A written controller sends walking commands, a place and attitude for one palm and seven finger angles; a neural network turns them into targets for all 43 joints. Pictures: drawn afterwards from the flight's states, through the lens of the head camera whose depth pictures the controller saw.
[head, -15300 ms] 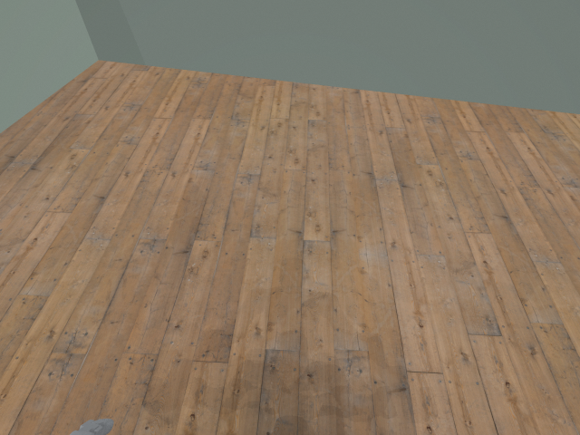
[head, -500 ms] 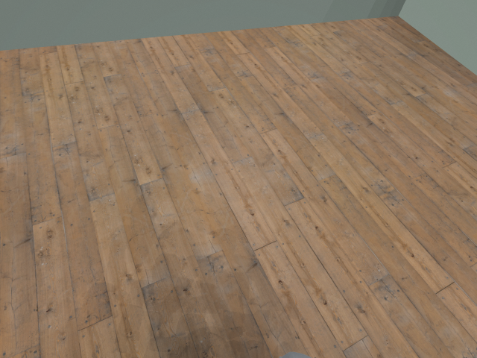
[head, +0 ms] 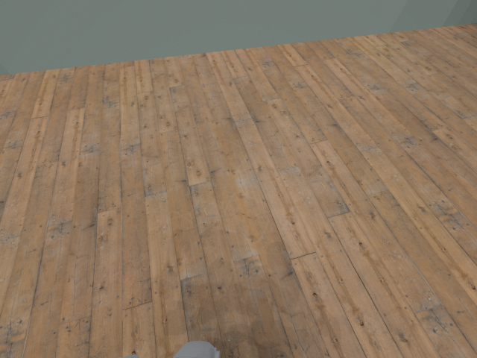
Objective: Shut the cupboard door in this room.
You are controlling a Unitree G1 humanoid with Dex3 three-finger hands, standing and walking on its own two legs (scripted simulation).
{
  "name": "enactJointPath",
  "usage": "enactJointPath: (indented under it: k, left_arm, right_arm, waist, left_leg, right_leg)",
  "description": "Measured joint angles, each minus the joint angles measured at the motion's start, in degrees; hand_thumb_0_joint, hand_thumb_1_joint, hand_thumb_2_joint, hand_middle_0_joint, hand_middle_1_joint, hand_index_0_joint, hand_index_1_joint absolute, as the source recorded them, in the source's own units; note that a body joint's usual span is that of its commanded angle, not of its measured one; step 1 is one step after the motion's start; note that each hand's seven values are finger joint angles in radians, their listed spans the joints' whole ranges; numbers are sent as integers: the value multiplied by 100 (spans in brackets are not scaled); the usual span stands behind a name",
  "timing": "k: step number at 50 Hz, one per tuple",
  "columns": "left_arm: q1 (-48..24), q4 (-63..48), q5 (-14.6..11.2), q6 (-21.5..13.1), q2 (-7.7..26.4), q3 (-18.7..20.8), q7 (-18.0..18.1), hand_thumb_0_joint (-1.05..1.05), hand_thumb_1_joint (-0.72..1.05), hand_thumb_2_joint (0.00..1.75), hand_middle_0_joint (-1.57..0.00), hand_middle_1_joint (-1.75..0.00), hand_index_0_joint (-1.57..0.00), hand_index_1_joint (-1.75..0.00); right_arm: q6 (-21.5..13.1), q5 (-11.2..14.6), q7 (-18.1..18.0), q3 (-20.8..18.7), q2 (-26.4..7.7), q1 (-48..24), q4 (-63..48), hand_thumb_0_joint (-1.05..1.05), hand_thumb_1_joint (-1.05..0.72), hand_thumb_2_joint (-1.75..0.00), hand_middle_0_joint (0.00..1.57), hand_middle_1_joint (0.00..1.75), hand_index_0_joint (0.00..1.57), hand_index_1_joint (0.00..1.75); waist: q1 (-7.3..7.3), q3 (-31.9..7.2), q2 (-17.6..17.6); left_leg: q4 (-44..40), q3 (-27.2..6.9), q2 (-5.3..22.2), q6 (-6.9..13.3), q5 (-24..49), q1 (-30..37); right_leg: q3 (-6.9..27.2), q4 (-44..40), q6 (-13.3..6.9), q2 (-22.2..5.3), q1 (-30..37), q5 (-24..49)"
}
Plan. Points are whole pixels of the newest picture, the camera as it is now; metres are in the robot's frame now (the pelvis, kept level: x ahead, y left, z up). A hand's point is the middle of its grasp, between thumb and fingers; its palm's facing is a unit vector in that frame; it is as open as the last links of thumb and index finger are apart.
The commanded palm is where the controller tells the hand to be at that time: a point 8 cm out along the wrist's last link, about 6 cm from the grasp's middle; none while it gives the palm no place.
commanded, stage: turn or walk to find it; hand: left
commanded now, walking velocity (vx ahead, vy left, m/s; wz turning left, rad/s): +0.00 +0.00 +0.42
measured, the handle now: out of the picture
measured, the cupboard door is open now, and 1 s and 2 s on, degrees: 87 87 87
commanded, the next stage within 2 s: stand and wait in 0.92 s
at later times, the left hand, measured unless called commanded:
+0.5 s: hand out of the picture +0.02 +0.27 -0.16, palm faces +0.25 -0.93 -0.26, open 7.4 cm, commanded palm none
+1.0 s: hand out of the picture -0.07 +0.19 -0.16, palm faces +0.45 -0.86 -0.25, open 7.4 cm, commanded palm none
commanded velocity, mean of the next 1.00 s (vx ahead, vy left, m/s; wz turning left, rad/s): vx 0.00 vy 0.00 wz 0.34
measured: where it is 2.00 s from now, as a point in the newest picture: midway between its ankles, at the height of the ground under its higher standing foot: outside the picture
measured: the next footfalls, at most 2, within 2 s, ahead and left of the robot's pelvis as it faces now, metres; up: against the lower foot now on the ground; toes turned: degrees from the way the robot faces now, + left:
left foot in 0.20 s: +0.00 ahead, +0.15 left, +0.00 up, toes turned +11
right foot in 0.64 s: +0.06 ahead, -0.09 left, +0.00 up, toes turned +11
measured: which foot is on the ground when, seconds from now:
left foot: up 0.00-0.18, down 0.20-0.64, up 0.66-1.00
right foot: down 0.00-0.20, up 0.22-0.62, down 0.64-1.00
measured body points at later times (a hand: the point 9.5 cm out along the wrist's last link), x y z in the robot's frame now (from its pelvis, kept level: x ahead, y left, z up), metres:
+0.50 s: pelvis -0.02 +0.04 +0.00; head +0.02 +0.05 +0.45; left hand +0.01 +0.31 -0.14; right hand +0.11 -0.18 -0.14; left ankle -0.04 +0.14 -0.74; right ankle +0.00 -0.11 -0.68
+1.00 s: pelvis -0.03 +0.00 +0.00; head +0.01 +0.01 +0.45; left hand -0.10 +0.24 -0.14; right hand +0.13 -0.22 -0.15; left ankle -0.11 +0.13 -0.69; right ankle +0.02 -0.10 -0.74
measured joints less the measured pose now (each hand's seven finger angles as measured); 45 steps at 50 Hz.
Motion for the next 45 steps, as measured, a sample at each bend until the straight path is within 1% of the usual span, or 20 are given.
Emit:
enactJointPath:
  k: [3, 7, 9, 10, 11, 12, 14, 17, 20, 24, 29, 31, 32, 33, 34, 35, 37, 39, 42, 45]
  left_arm:
    - [61, 62, 20, -13, 25, 9, -10, 0, 90, 90, -21, -30, -20, -30]
    - [121, 140, 39, -24, 136, 54, -29, 0, 90, 90, -21, -30, -20, -30]
    - [166, 191, 23, -3, 221, 89, -33, 0, 90, 90, -21, -30, -21, -30]
    - [211, 208, 0, 22, 260, 109, -36, 0, 90, 90, -21, -30, -21, -30]
    - [226, 239, -27, 67, 335, 142, -40, 0, 90, 90, -21, -30, -20, -30]
    - [234, 275, -38, 132, 412, 174, -34, 0, 90, 90, -21, -30, -20, -30]
    - [215, 389, -41, 280, 505, 217, -6, 0, 90, 90, -20, -30, -20, -30]
    - [112, 469, -49, 323, 566, 250, -35, 1, 91, 90, -20, -30, -20, -30]
    - [15, 408, -65, 256, 571, 235, -49, 1, 91, 90, -20, -30, -20, -30]
    - [-159, 291, -81, 220, 520, 201, -35, 1, 91, 90, -20, -30, -20, -30]
    - [-371, 127, -104, 165, 374, 140, -27, 0, 91, 90, -20, -30, -20, -30]
    - [-402, 58, -110, 95, 313, 108, -34, 0, 91, 90, -20, -30, -20, -30]
    - [-385, 13, -101, 40, 299, 89, -36, 0, 91, 90, -20, -30, -20, -30]
    - [-385, 0, -70, -17, 240, 78, -23, 0, 91, 90, -20, -30, -20, -30]
    - [-368, -22, -55, -45, 182, 49, -19, 0, 91, 90, -20, -30, -20, -30]
    - [-329, -49, -49, -58, 132, 26, -20, 0, 91, 90, -20, -30, -20, -30]
    - [-219, -81, -44, -49, 47, 11, -10, 0, 91, 90, -20, -30, -20, -30]
    - [-123, -55, -41, -34, -8, 1, -3, 0, 91, 90, -20, -30, -20, -30]
    - [-1, 20, -29, -43, -42, -4, 7, 0, 90, 90, -20, -30, -20, -30]
    - [117, 87, -10, -65, -35, -4, 0, 0, 90, 90, -20, -30, -20, -30]
  right_arm:
    - [10, 14, -2, 37, 35, 44, 66, 0, -91, -90, 19, 30, 20, 30]
    - [-31, 55, -26, 112, 106, -29, 101, 0, -91, -90, 19, 30, 20, 30]
    - [-95, 66, -36, 147, 138, -86, 62, 0, -91, -90, 19, 30, 20, 30]
    - [-143, 66, -29, 163, 133, -96, 18, 0, -91, -90, 19, 30, 20, 30]
    - [-194, 52, -33, 163, 179, -141, 2, 0, -91, -90, 19, 30, 20, 30]
    - [-225, 40, -31, 178, 239, -187, -25, 0, -91, -90, 19, 30, 20, 30]
    - [-297, 18, -65, 218, 329, -222, -80, 0, -91, -90, 19, 30, 20, 30]
    - [-346, 7, -136, 274, 411, -224, -97, 0, -91, -90, 20, 30, 20, 30]
    - [-365, 16, -153, 308, 445, -229, -78, 0, -91, -90, 20, 30, 20, 30]
    - [-361, 10, -146, 295, 456, -206, -96, 0, -91, -90, 20, 30, 21, 30]
    - [-281, -19, -128, 222, 382, -165, -105, 0, -91, -90, 20, 30, 21, 30]
    - [-246, -12, -121, 186, 332, -124, -99, 0, -91, -90, 20, 30, 21, 30]
    - [-232, 5, -114, 165, 311, -85, -100, 0, -91, -90, 20, 30, 21, 30]
    - [-213, 26, -107, 135, 258, -79, -88, 0, -91, -90, 20, 30, 21, 30]
    - [-177, 31, -107, 102, 209, -67, -77, 0, -91, -90, 20, 30, 21, 30]
    - [-127, 24, -104, 73, 169, -47, -60, 0, -91, -90, 20, 30, 21, 30]
    - [-47, 7, -76, 22, 94, -25, -23, 0, -91, -90, 20, 30, 20, 30]
    - [-29, -6, -44, -2, 31, -7, 4, 0, -91, -90, 20, 30, 20, 30]
    - [-28, -4, -24, -3, -8, 43, 40, 0, -91, -90, 19, 30, 20, 30]
    - [-5, 7, -29, 24, -4, 47, 101, 0, -91, -90, 19, 30, 20, 30]
  waist:
    - [42, 22, -122]
    - [150, 83, -280]
    - [174, 92, -342]
    - [173, 65, -336]
    - [183, 74, -433]
    - [219, 95, -533]
    - [223, 75, -565]
    - [204, 29, -493]
    - [218, -5, -423]
    - [165, -29, -344]
    - [36, -37, -193]
    - [6, -62, -129]
    - [5, -94, -126]
    - [2, -77, -36]
    - [-22, -64, 35]
    - [-27, -70, 60]
    - [-5, -77, 70]
    - [-12, -59, 80]
    - [-17, -28, 31]
    - [28, 5, -58]
  left_leg:
    - [-655, 120, 115, -58, -189, 276]
    - [-1838, 316, 164, -45, -388, 745]
    - [-2586, 433, 152, -9, -69, 1037]
    - [-3051, 465, 162, 34, 272, 1218]
    - [-3118, 490, 96, 124, 381, 1222]
    - [-3023, 520, 39, 230, 320, 1191]
    - [-3017, 492, 19, 372, 225, 1195]
    - [-3375, 342, -8, 415, 424, 1305]
    - [-3717, 227, -60, 445, 650, 1417]
    - [-3899, 65, -138, 432, 800, 1457]
    - [-3750, -153, -205, 333, 801, 1324]
    - [-3565, -249, -238, 259, 743, 1198]
    - [-3405, -289, -277, 212, 679, 1098]
    - [-3122, -337, -258, 198, 506, 970]
    - [-2659, -370, -275, 185, 105, 791]
    - [-2085, -367, -316, 180, -218, 586]
    - [-976, -283, -325, 168, -347, 221]
    - [-244, -194, -225, 106, -119, -6]
    - [61, -114, -50, -14, 72, -69]
    - [-307, -40, 79, -97, -56, 103]
  right_leg:
    - [-148, -60, 26, -108, 14, 30]
    - [-329, 88, 117, -276, -76, -19]
    - [-423, 291, 202, -370, -166, -103]
    - [-474, 461, 256, -403, -245, -180]
    - [-409, 710, 306, -485, -363, -284]
    - [-205, 1071, 355, -484, -515, -700]
    - [199, 1934, 414, -301, -835, -1255]
    - [512, 2810, 478, -88, -1156, -1106]
    - [656, 2975, 549, -1, -1244, -919]
    - [771, 2609, 599, 72, -1134, -947]
    - [772, 1507, 547, 206, -715, -953]
    - [712, 745, 509, 270, -396, -535]
    - [677, 285, 424, 271, -203, -227]
    - [604, 238, 217, 308, -183, -124]
    - [513, 312, 81, 304, -190, -152]
    - [440, 347, 3, 267, -183, -200]
    - [343, 250, -47, 199, -106, -207]
    - [238, 76, -41, 158, -3, -127]
    - [71, -95, -48, 81, 104, -47]
    - [-75, -144, -34, -16, 145, -32]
